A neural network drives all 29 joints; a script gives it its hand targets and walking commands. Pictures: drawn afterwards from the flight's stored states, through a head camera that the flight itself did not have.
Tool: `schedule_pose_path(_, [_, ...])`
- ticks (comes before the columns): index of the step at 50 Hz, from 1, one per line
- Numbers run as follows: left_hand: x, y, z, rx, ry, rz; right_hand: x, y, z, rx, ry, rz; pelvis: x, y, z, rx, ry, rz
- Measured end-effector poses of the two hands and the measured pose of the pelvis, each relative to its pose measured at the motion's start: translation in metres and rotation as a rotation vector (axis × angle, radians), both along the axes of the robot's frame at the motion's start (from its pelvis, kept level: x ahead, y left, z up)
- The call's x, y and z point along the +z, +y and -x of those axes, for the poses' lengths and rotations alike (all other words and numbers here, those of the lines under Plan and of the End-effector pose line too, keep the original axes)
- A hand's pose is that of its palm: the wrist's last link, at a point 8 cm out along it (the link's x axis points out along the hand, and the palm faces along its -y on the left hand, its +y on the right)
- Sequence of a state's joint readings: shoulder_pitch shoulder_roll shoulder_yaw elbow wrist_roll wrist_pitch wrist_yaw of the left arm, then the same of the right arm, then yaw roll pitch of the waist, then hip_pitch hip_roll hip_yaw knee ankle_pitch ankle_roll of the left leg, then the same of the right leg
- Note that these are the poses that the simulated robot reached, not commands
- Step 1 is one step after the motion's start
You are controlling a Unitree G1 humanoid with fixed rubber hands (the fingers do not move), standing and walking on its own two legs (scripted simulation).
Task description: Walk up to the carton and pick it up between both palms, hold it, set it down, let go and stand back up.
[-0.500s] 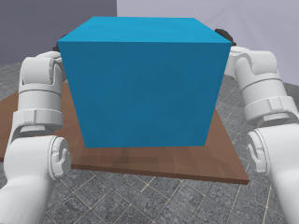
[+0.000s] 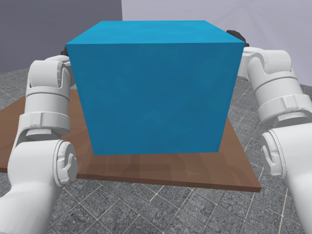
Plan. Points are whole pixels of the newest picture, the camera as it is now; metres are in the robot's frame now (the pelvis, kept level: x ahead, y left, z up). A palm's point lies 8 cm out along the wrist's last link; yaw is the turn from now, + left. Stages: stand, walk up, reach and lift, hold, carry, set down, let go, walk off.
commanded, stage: hold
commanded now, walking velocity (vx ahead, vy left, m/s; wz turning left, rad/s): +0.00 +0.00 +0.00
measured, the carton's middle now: (154, 80) +0.40 +0.01 +0.30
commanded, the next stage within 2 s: none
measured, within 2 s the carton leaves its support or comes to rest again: neither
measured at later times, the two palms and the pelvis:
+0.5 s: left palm (68, 68) +0.37 +0.20 +0.34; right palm (236, 59) +0.36 -0.17 +0.37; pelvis +0.00 +0.01 +0.00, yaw +0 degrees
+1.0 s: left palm (71, 68) +0.38 +0.20 +0.34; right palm (236, 61) +0.36 -0.18 +0.36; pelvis +0.00 +0.01 +0.00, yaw +0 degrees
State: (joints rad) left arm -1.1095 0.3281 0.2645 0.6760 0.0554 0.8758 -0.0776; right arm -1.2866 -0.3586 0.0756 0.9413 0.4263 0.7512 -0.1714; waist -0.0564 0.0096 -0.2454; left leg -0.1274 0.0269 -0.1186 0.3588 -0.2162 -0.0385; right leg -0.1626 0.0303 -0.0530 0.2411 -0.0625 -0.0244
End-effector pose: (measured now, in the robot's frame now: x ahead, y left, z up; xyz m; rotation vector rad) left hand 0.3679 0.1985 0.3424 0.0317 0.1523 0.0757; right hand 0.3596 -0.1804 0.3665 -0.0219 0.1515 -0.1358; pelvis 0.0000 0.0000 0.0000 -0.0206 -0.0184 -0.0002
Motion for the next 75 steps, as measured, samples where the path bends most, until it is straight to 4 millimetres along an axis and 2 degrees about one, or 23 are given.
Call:
schedule_pose_path(11, [-0.0027,0.004,-0.0034,-0.004,-0.006,0.001,-0.0053,0.0037,-0.0018,-0.004,-0.006,-0.008,0.0001,-0.0002,0.0005,0.01,-0.004,0.002])
schedule_pose_path(28, [-0.0043,0.0057,-0.0046,-0.007,-0.006,0.007,0.0018,0.0063,-0.0014,-0.012,-0.006,-0.011,0.0003,0.0078,-0.003,-0.004,0.0,0.002])
schedule_pose_path(49, [-0.0059,0.0021,-0.0078,-0.01,-0.004,0.004,-0.0032,0.0025,-0.0035,-0.013,-0.002,-0.009,0.0004,0.0072,-0.005,-0.003,-0.001,0.004])
schedule_pose_path(75, [-0.0021,0.0033,-0.0039,-0.007,-0.004,0.005,0.0009,0.0037,-0.0004,-0.011,-0.002,-0.01,0.0003,0.0052,-0.002,0.0,0.001,0.002])
